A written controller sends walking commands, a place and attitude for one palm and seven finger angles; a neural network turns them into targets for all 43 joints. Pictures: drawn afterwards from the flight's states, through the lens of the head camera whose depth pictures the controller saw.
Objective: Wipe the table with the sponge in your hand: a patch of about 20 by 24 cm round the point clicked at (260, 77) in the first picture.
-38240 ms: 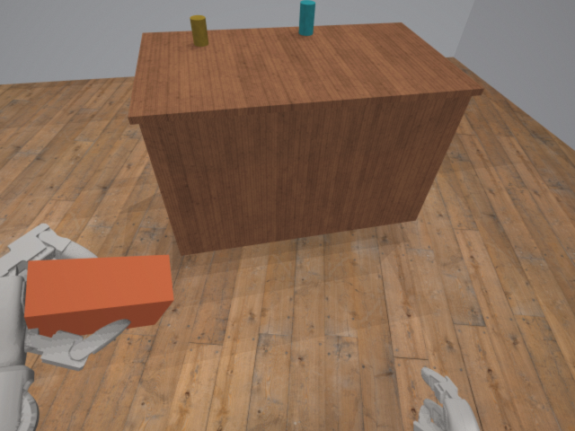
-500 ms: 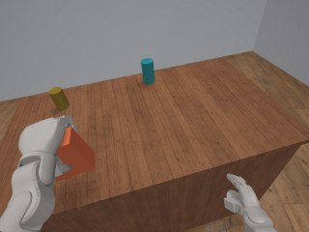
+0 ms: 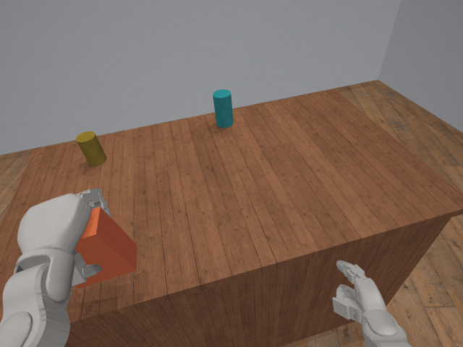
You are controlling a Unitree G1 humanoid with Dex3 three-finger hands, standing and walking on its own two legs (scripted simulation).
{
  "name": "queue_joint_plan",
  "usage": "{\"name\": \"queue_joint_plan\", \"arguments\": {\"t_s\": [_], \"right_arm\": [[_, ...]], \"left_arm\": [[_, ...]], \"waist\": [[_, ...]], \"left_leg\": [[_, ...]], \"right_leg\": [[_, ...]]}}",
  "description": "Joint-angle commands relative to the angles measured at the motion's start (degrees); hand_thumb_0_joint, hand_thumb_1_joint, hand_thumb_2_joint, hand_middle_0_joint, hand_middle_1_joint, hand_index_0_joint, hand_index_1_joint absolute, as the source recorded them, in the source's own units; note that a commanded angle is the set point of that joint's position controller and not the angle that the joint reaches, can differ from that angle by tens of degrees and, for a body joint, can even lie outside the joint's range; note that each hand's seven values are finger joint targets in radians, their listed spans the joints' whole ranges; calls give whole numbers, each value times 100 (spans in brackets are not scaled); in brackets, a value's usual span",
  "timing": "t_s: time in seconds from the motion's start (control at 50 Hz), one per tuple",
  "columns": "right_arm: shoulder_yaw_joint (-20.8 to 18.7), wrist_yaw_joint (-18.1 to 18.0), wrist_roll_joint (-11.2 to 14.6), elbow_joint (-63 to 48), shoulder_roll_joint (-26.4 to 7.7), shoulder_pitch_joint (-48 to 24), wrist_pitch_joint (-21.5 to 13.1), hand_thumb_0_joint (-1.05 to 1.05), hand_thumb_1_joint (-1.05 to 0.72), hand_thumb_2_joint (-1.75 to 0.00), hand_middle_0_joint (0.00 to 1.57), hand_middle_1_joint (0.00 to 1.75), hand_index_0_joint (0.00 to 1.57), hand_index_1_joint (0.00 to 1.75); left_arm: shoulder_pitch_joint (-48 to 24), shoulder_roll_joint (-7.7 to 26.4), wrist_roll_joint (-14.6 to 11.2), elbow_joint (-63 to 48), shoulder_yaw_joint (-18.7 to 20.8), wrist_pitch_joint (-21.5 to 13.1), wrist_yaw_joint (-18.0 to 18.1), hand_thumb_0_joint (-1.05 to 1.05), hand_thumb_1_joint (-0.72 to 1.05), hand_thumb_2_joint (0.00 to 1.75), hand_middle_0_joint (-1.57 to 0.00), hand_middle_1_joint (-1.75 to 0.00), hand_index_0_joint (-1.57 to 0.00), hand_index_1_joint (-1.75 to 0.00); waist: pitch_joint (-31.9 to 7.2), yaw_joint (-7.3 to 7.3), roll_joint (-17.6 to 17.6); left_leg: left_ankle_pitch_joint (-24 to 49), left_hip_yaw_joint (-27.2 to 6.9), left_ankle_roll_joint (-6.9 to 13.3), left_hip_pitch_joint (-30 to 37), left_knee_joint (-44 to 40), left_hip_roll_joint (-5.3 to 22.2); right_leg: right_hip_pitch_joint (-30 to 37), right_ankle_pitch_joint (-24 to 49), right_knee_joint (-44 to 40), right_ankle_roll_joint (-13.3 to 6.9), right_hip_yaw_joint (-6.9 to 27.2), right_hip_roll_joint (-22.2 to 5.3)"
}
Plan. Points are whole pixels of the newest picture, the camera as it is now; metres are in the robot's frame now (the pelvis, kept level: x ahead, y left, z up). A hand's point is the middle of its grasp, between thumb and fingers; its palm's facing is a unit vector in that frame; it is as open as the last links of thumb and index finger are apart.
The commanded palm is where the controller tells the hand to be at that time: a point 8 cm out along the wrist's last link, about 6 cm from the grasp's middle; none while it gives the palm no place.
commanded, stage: bring the sponge back beside the body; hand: left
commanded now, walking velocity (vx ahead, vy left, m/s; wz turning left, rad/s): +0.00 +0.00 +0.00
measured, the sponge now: (96, 255) +0.20 +0.27 +0.08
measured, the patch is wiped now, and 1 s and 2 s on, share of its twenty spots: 1.00 1.00 1.00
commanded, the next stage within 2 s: step back with the hand held close in 0.62 s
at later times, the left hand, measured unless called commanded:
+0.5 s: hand (76, 252) +0.18 +0.28 +0.13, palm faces +0.12 -0.14 -0.98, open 9.6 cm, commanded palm +0.15 +0.27 +0.20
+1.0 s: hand (97, 232) +0.20 +0.23 +0.17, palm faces +0.32 -0.85 -0.41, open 9.6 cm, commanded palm +0.15 +0.29 +0.19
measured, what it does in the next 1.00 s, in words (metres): stands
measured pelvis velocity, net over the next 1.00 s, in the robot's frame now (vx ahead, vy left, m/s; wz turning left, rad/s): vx -0.01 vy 0.00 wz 0.02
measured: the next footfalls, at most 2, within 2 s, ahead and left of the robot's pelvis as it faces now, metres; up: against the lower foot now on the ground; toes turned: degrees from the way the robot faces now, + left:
right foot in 1.90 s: -0.04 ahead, -0.11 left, +0.00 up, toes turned +4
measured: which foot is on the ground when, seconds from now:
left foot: down 0.00-1.00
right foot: down 0.00-1.00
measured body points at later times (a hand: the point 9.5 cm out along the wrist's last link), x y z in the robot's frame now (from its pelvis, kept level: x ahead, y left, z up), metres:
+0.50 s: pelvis +0.00 +0.00 +0.00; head -0.04 -0.04 +0.45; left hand +0.17 +0.28 +0.18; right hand +0.26 -0.19 -0.06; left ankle -0.02 +0.11 -0.74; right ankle +0.04 -0.09 -0.74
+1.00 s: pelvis -0.01 +0.00 -0.01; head +0.00 +0.01 +0.44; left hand +0.18 +0.28 +0.19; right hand +0.17 -0.23 -0.08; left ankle -0.02 +0.11 -0.74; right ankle +0.04 -0.09 -0.74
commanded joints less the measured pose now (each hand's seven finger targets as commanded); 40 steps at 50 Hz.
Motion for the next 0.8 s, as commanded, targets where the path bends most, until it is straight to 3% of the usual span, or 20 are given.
{"name": "queue_joint_plan", "arguments": {"t_s": [0.0, 0.04, 0.1, 0.14, 0.16, 0.2, 0.24, 0.32, 0.36, 0.4, 0.46, 0.5, 0.54, 0.6, 0.64, 0.7, 0.72, 0.74, 0.76, 0.78], "right_arm": [[-200, -31, -22, -1127, -525, -1416, -345, 0, -90, -90, 20, 30, 20, 30], [-203, -39, 4, -1161, -541, -1568, -373, 0, -90, -90, 20, 30, 20, 30], [-213, -28, -25, -1124, -536, -1392, -347, 0, -90, -90, 20, 30, 20, 30], [-216, -27, -12, -1185, -534, -1545, -395, 0, -90, -90, 20, 30, 20, 30], [-200, -21, -31, -1231, -499, -1417, -405, 0, -90, -90, 20, 30, 20, 30], [-211, -24, -34, -1136, -533, -1355, -363, 0, -90, -90, 20, 30, 20, 30], [-214, -35, -10, -1181, -535, -1522, -400, 0, -90, -90, 20, 30, 20, 30], [-223, -63, -31, -1128, -527, -1336, -386, 0, -90, -90, 20, 30, 20, 30], [-206, -73, -38, -1217, -498, -1386, -482, 0, -90, -90, 20, 30, 20, 30], [-215, -77, -42, -1092, -523, -1315, -439, 0, -90, -90, 20, 30, 20, 30], [-210, -61, -41, -1209, -505, -1405, -491, 0, -90, -90, 20, 30, 20, 30], [-221, -59, -41, -1093, -536, -1347, -432, 0, -90, -90, 20, 30, 20, 30], [-220, -59, -19, -1148, -535, -1499, -476, 0, -90, -90, 20, 30, 20, 30], [-221, -47, -45, -1103, -537, -1318, -428, 0, -90, -90, 20, 30, 20, 30], [-227, -54, -18, -1143, -541, -1484, -463, 0, -90, -90, 20, 30, 20, 30], [-229, -54, -42, -1107, -543, -1305, -428, 0, -90, -90, 20, 30, 20, 30], [-215, -99, -28, -981, -579, -1236, -368, 0, -90, -90, 20, 30, 20, 30], [-260, -108, 46, -2291, -307, -104, -462, 0, -90, -90, 20, 30, 20, 30], [-165, -157, -179, -1750, -445, 178, -570, 0, -90, -90, 20, 30, 20, 30], [-270, -195, -85, -1752, -353, 547, -579, 0, -90, -90, 20, 30, 20, 30]], "left_arm": [[-914, 1151, 202, -1034, 926, -88, 325, 0, 10, 130, -120, -160, -120, -160], [-1041, 1361, 193, -1351, 1111, -138, 354, 0, 10, 130, -120, -160, -120, -160], [-751, 1146, 202, -1156, 961, -131, 344, 0, 10, 130, -120, -160, -120, -160], [-818, 1384, 183, -1524, 1180, -203, 384, 0, 10, 130, -120, -160, -120, -160], [-745, 1184, 212, -1454, 1019, -184, 363, 0, 10, 130, -120, -160, -120, -160], [-482, 1159, 170, -1214, 1027, -185, 363, 0, 10, 130, -120, -160, -120, -160], [-704, 1346, 158, -1570, 1165, -254, 397, 0, 10, 130, -120, -160, -120, -160], [-754, 1256, 212, -1370, 1052, -284, 421, 0, 10, 130, -120, -160, -120, -160], [-894, 1239, 230, -1509, 1052, -315, 430, 0, 10, 130, -120, -160, -120, -160], [-595, 1167, 192, -1094, 1019, -285, 418, 0, 10, 130, -120, -160, -120, -160], [-747, 1220, 175, -1410, 1073, -306, 413, 0, 10, 130, -120, -160, -120, -160], [-507, 1143, 153, -1101, 1030, -268, 396, 0, 10, 130, -120, -160, -120, -160], [-726, 1336, 138, -1487, 1189, -323, 425, 0, 10, 130, -120, -160, -120, -160], [-483, 1190, 155, -1162, 1091, -270, 412, 0, 10, 130, -120, -160, -120, -160], [-692, 1374, 142, -1506, 1229, -329, 446, 0, 10, 130, -120, -160, -120, -160], [-414, 1154, 137, -1099, 1076, -269, 428, 0, 10, 130, -120, -160, -120, -160], [-588, 1039, 230, -425, 909, -205, 440, 0, 10, 130, -120, -160, -120, -160], [-2241, 405, -4587, -1883, 2224, -1628, 741, 0, 10, 130, -120, -160, -120, -160], [-615, 817, -4674, -779, 2495, -2155, 832, 0, 10, 130, -120, -160, -120, -160], [-35, 563, -4990, -1122, 2619, -2497, 907, 0, 10, 130, -120, -160, -120, -160]], "waist": [[-795, 3, -238], [-831, -31, -232], [-745, -9, -178], [-896, -7, -137], [-941, 29, -142], [-687, -10, -245], [-729, -37, -54], [-701, -46, -170], [-832, 6, 34], [-564, -36, -279], [-830, 16, -81], [-598, -34, -267], [-764, -36, -9], [-655, -17, -292], [-768, -30, 21], [-639, -16, -351], [-317, -158, -516], [993, -809, -936], [52, -588, -1615], [-390, -632, -1826]], "left_leg": [[1158, -614, 174, -496, -375, 59], [1042, -659, 176, -477, -392, 93], [1092, -615, 177, -505, -363, 66], [1059, -663, 184, -477, -354, 77], [1147, -611, 216, -510, -303, 44], [1085, -631, 177, -516, -344, 72], [891, -648, 197, -488, -358, 85], [933, -645, 176, -498, -385, 69], [899, -630, 222, -528, -345, 49], [900, -639, 182, -530, -350, 54], [888, -617, 213, -558, -316, 37], [931, -623, 173, -563, -343, 48], [850, -654, 180, -534, -376, 71], [991, -637, 174, -578, -351, 55], [815, -641, 185, -549, -386, 74], [967, -611, 177, -567, -318, 48], [787, -564, 140, -687, -330, 47], [-696, -567, 198, -756, 7, 122], [-599, -600, 309, -703, 273, 99], [-327, -564, 245, -464, 585, 117]], "right_leg": [[671, 154, -388, -212, 821, -178], [666, 10, -394, -232, 985, -125], [622, 69, -399, -211, 845, -162], [737, 76, -362, -240, 1026, -120], [787, 154, -315, -222, 841, -156], [614, 56, -412, -198, 837, -164], [610, -135, -432, -220, 1030, -118], [602, -135, -462, -188, 878, -170], [730, -133, -391, -224, 868, -146], [538, -184, -497, -200, 882, -162], [739, -144, -416, -218, 914, -171], [581, -123, -484, -197, 904, -167], [681, -162, -436, -229, 1046, -122], [646, -41, -440, -197, 880, -158], [700, -192, -437, -225, 1056, -119], [603, -91, -465, -191, 908, -167], [305, -291, -562, -179, 907, -160], [-1071, -768, -1117, -72, 1339, -283], [-961, -686, -901, -145, 1157, -411], [-854, -291, -834, -118, 1213, -828]]}}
